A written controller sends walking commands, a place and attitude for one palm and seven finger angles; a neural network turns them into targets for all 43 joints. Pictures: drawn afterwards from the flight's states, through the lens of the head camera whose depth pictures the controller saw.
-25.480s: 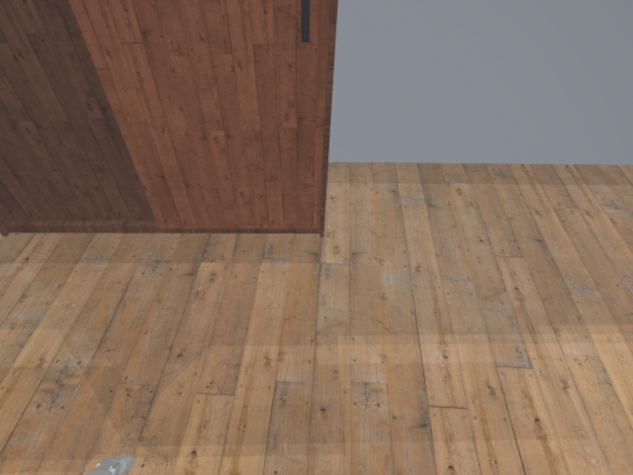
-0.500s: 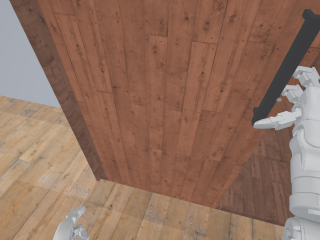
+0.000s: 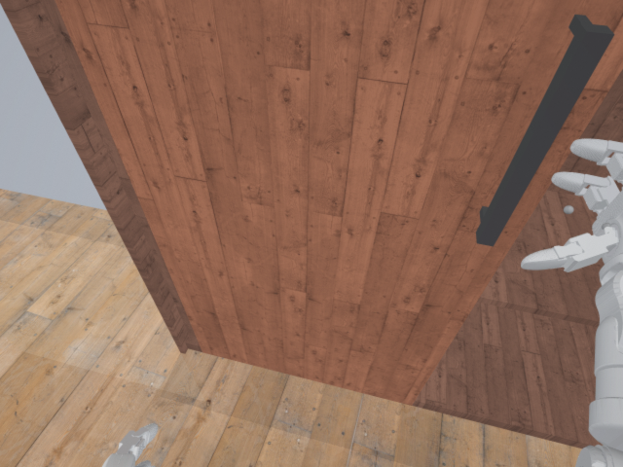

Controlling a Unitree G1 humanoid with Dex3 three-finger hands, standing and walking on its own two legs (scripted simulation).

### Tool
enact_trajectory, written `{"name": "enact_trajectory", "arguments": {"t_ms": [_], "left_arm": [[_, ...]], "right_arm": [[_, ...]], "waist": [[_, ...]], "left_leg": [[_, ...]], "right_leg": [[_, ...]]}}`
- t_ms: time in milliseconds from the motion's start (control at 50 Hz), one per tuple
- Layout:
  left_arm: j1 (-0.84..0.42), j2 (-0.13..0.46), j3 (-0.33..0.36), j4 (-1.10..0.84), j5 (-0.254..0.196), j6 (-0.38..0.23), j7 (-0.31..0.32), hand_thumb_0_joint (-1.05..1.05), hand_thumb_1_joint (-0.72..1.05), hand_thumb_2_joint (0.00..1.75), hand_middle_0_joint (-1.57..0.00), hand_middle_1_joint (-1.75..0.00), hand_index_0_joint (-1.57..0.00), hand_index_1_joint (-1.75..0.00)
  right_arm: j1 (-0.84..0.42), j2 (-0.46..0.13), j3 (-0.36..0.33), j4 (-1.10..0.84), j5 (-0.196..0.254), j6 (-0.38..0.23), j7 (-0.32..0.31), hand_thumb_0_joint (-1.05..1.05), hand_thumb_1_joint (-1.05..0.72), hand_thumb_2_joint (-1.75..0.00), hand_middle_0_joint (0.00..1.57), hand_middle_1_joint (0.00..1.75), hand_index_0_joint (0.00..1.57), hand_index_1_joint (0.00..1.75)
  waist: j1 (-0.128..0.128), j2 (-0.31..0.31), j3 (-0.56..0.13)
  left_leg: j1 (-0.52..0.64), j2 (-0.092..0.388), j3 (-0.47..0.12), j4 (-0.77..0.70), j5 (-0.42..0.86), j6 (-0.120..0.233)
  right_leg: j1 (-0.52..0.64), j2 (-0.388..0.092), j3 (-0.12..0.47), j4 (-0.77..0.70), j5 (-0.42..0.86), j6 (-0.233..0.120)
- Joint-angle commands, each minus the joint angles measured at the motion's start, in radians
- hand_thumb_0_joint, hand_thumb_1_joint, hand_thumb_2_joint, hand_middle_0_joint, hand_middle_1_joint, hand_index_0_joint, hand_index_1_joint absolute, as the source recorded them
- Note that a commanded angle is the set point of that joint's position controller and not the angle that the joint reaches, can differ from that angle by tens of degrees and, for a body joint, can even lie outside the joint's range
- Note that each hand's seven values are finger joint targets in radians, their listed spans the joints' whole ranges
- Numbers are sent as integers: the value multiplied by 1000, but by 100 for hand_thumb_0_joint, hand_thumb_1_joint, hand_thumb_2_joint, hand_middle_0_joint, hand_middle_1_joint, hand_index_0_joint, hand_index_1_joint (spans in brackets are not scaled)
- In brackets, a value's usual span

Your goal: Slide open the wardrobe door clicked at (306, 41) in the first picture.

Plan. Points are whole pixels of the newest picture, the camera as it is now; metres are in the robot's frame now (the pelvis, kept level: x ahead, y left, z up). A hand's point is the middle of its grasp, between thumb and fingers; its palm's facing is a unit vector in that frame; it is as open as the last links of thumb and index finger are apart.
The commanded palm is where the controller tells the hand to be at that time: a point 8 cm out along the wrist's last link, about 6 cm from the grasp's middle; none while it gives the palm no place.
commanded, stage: slip the hand off the handle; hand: right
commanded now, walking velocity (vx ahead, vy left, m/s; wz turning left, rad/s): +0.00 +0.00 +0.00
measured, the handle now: (524, 148) +0.44 -0.22 +0.22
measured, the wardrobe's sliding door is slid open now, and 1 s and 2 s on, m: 0.59 0.59 0.59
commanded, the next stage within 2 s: draw the hand back to the body in 0.52 s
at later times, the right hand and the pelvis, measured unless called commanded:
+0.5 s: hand (597, 286) +0.27 -0.25 +0.19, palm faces +0.28 +0.95 -0.10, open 14.7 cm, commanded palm +0.23 -0.29 +0.18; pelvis -0.02 +0.01 +0.00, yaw -2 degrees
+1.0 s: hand (617, 321) +0.23 -0.24 +0.19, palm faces +0.22 +0.97 +0.00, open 14.7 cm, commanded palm +0.20 -0.28 +0.18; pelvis -0.01 +0.02 +0.01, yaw -2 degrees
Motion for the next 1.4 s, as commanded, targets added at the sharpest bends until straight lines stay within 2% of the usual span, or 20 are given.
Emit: {"name": "enact_trajectory", "arguments": {"t_ms": [0, 120, 180, 360, 500, 540, 620, 640, 680, 720, 780, 900, 980, 1040, 1120, 1140, 1160, 1180, 1200, 1380], "left_arm": [[-96, 139, 54, -178, -2, -51, 2, 0, 90, 90, -20, -30, -20, -30], [-135, 125, 46, -185, 7, -69, 1, 0, 90, 90, -20, -30, -20, -30], [-156, 118, 40, -177, 3, -79, 7, 0, 90, 90, -20, -30, -20, -30], [-205, 108, 21, -174, -5, -104, 31, 0, 90, 90, -20, -30, -20, -30], [-231, 101, 12, -177, 6, -121, 26, 0, 90, 90, -20, -30, -20, -30], [-242, 92, 4, -178, 4, -126, 29, 0, 90, 90, -20, -30, -20, -30], [-247, 98, 4, -160, 3, -126, 42, 0, 90, 90, -20, -30, -20, -30], [-273, 116, -6, -157, -20, -133, 56, 0, 90, 90, -20, -30, -20, -30], [-300, 108, -13, -172, -30, -143, 81, 0, 90, 90, -20, -30, -20, -30], [-303, 105, -17, -189, -34, -157, 81, 0, 90, 90, -20, -30, -20, -30], [-279, 90, -13, -209, -26, -171, 49, 0, 90, 90, -20, -30, -20, -30], [-264, 109, 1, -194, -23, -169, 27, 0, 90, 90, -20, -30, -20, -30], [-283, 100, -4, -207, -28, -159, 36, 0, 90, 90, -20, -30, -20, -30], [-279, 91, -6, -213, -21, -175, 41, 0, 90, 90, -20, -30, -20, -30], [-268, 93, -11, -200, -12, -197, 49, 0, 90, 90, -20, -30, -20, -30], [-293, 100, -2, -185, 32, -202, 40, 0, 90, 90, -20, -30, -20, -30], [-281, 93, -6, -159, 42, -197, 35, 0, 90, 90, -20, -30, -20, -30], [-276, 89, -6, -159, 38, -187, 28, 0, 90, 90, -20, -30, -20, -30], [-273, 95, 4, -154, 42, -174, 22, 0, 90, 90, -20, -30, -20, -30], [-284, 82, 14, -156, 52, -127, 22, 0, 90, 90, -20, -30, -20, -30]], "right_arm": [[-223, -267, -98, -315, 24, -42, -30, 0, 55, -20, 25, 115, 25, 115], [-170, -237, -88, -527, 18, -40, -67, 0, 55, -20, 25, 115, 25, 115], [-135, -179, -37, -531, 21, -27, -58, 0, 55, -20, 25, 115, 25, 115], [-69, -120, 13, -574, 54, 34, -31, 0, 55, -20, 25, 115, 25, 115], [28, -152, -37, -658, 52, 17, -57, 0, 55, -20, 25, 115, 25, 115], [-12, -120, 3, -683, 49, 16, -58, 0, 55, -20, 25, 115, 25, 115], [-28, -164, -33, -628, 56, 29, -52, 0, 55, -20, 25, 115, 25, 115], [-26, -141, -40, -503, 181, 148, 19, 0, 55, -20, 25, 115, 25, 115], [-124, -193, -60, -596, 204, 241, 80, 0, 55, -20, 25, 115, 25, 115], [-50, -212, -70, -624, 191, 306, 106, 0, 55, -20, 25, 115, 25, 115], [93, -171, -68, -727, 171, 303, 86, 0, 55, -20, 25, 115, 25, 115], [282, -162, -156, -697, 227, 291, 67, 0, 55, -20, 25, 115, 25, 115], [182, -141, -96, -778, 190, 328, 53, 0, 55, -20, 25, 115, 25, 115], [157, -134, -68, -899, 167, 297, 41, 0, 51, -22, 25, 113, 25, 113], [194, -137, -71, -952, 176, 237, 56, 0, 37, -29, 24, 104, 24, 104], [259, -254, -115, -982, 38, 152, -97, 0, 33, -31, 24, 102, 24, 102], [365, -144, -60, -889, 21, 122, -153, 0, 30, -32, 24, 100, 24, 100], [429, -106, -43, -857, 15, 109, -175, 0, 26, -34, 24, 98, 24, 98], [471, -120, -60, -860, 1, 91, -192, 0, 22, -36, 24, 96, 24, 96], [493, -109, -26, -981, -54, -20, -260, 0, -10, -51, 23, 77, 23, 77]], "waist": [[-59, -11, -224], [-55, -75, -245], [-41, -82, -173], [-44, -18, -136], [-69, -16, -128], [-55, -40, -107], [-49, -31, -68], [-56, -2, -94], [-63, -46, -112], [-84, -75, -148], [-94, -76, -147], [-104, 90, -64], [-85, -37, -23], [-77, -118, -77], [-74, -80, -119], [-99, -66, -2], [-80, -41, 33], [-80, -3, 52], [-91, 42, 29], [-82, -42, -32]], "left_leg": [[-10, -33, 23, -74, 239, 32], [-17, -35, 22, -74, 224, 34], [-51, -36, 28, -87, 162, 34], [-44, -25, 25, -125, 81, 28], [-15, -24, 17, -139, 74, 27], [-28, -19, 14, -145, 63, 25], [-40, -12, -7, -174, 21, 19], [28, -3, -15, -200, 14, 21], [49, 3, -22, -219, 28, 17], [70, 8, -16, -203, 105, 17], [61, -5, 15, -174, 203, 23], [41, -12, 11, -188, 192, 2], [-6, -9, 7, -202, 84, 9], [13, -12, 11, -190, 120, 19], [47, -18, 19, -180, 173, 19], [-1, -3, -18, -264, 134, 15], [-1, 7, -2, -255, 112, 17], [-2, 9, 5, -245, 93, 17], [28, 3, 6, -255, 105, 18], [110, 7, 2, -269, 126, 18]], "right_leg": [[224, 7, 54, -84, 227, -13], [275, 6, 58, -91, 227, -9], [265, 3, 66, -107, 154, -4], [253, 14, 78, -136, 32, -6], [248, 18, 65, -134, 39, -7], [249, 23, 61, -136, 25, -6], [224, 26, 51, -132, -6, -10], [218, 27, 65, -156, -39, -8], [255, 35, 61, -156, -10, -14], [268, 35, 62, -153, 62, -18], [303, 32, 63, -153, 149, -12], [254, 29, 53, -146, 126, -10], [265, 32, 56, -166, 63, -11], [322, 31, 61, -162, 99, -13], [338, 32, 68, -157, 130, -14], [302, 42, 61, -169, 96, -10], [289, 38, 61, -176, 75, -7], [279, 30, 70, -185, 56, -3], [288, 26, 67, -195, 70, -6], [376, 18, 48, -248, 97, -8]]}}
